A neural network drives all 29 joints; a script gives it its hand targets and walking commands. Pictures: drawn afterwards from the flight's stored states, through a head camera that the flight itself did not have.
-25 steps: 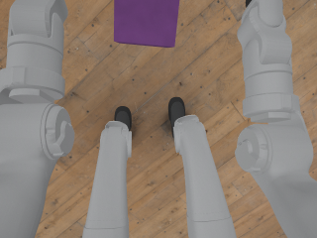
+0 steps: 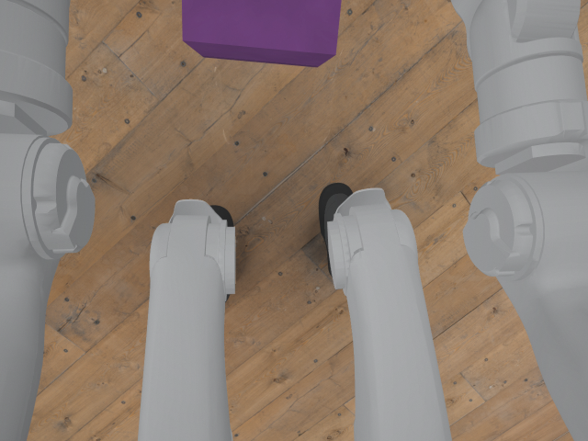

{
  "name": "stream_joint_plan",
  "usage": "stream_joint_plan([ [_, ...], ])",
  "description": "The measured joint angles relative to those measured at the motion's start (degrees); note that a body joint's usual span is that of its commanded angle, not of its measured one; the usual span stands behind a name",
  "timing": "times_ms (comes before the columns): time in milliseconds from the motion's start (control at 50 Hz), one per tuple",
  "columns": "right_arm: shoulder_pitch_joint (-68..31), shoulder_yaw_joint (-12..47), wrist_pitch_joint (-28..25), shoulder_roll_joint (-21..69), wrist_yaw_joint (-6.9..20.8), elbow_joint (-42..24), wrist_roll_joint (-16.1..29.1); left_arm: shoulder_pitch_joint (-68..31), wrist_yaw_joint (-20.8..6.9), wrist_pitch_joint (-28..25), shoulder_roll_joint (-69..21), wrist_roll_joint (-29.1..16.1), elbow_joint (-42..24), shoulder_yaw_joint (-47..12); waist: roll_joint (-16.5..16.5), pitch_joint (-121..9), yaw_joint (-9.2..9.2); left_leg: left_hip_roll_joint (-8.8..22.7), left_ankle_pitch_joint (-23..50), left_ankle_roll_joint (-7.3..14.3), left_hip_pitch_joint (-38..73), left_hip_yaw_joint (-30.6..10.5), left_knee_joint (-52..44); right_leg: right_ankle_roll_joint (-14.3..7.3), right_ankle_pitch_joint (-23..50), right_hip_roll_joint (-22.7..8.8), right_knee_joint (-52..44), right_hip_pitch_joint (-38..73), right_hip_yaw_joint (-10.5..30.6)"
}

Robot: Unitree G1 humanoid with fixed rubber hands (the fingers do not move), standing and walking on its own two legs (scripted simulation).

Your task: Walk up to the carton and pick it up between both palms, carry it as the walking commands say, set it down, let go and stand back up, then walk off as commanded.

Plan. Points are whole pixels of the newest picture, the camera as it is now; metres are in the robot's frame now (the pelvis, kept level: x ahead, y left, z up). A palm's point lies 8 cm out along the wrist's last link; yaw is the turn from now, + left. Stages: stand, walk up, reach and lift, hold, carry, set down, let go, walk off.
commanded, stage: reach and lift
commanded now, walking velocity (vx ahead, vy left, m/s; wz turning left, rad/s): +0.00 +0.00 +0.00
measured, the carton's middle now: out of the picture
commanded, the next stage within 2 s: none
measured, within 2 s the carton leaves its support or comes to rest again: neither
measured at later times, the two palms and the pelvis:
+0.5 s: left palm out of the picture +0.59 +0.15 -0.30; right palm out of the picture +0.55 -0.18 -0.30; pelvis +0.02 +0.00 -0.09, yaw +0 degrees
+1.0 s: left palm out of the picture +0.59 +0.15 -0.32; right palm out of the picture +0.56 -0.18 -0.31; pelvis +0.02 +0.00 -0.12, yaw +1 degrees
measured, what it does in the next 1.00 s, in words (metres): lowers itself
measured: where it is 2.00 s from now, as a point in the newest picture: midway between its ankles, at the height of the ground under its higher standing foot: (280, 261)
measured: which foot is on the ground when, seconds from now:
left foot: down 0.00-1.00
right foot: down 0.00-1.00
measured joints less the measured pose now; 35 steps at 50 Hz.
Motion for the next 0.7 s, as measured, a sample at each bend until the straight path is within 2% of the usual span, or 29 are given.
stream_joint_plan([
  [180, 2.48, 1.11, -2.76, 0.51, 0.31, -0.24, 1.32, 3.03, 1.14, -2.78, -0.62, -1.71, -1.27, -1.64, -0.18, 0.09, 0.04, -0.24, -2.64, -0.24, -6.91, 0.16, 8.08, 0.18, -2.35, 0.10, 8.02, -7.15, -0.33],
  [380, 3.14, 2.03, -5.67, 0.26, 1.48, 2.90, 2.62, 3.45, 1.31, -5.93, -0.64, -3.97, 1.48, -3.95, -0.05, 0.08, 0.24, -0.50, -4.27, -0.39, -13.68, 0.04, 15.30, 0.34, -3.75, -0.13, 14.89, -13.86, -0.99],
  [480, 3.61, 1.01, -7.51, 0.10, 2.61, 7.31, 1.94, 2.78, 0.75, -7.61, -1.69, -3.87, 5.21, -5.64, -0.42, 0.00, 0.07, -1.09, -5.00, -0.52, -15.74, -0.49, 18.37, -0.18, -5.23, -1.64, 17.93, -15.27, -2.13],
  [700, 0.49, 1.09, -11.23, -0.60, 4.77, 16.67, 2.63, 3.73, -0.36, -10.66, -2.05, -3.95, 10.02, -7.63, -0.43, -0.11, -0.12, 1.27, -7.36, 1.37, -17.84, 0.76, 23.41, -1.04, -7.51, -3.42, 22.70, -17.07, -3.31],
])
